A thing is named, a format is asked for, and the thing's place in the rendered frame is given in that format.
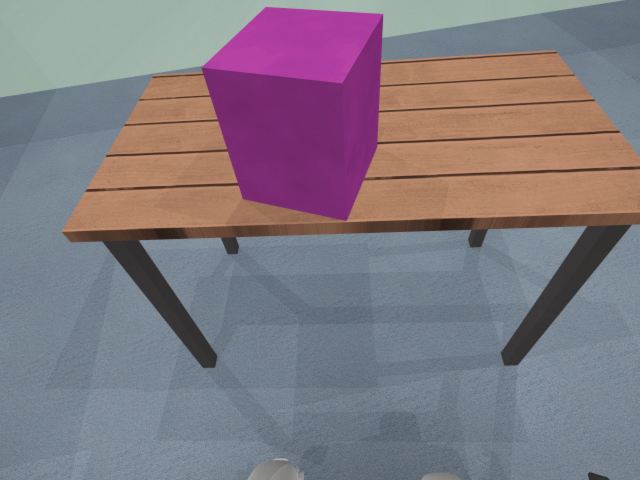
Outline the left robot thigh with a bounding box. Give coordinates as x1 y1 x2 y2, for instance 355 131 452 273
248 460 304 480

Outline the carton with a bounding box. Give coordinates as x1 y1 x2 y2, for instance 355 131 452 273
201 7 383 221

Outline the table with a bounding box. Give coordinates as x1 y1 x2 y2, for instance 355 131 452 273
62 50 640 368

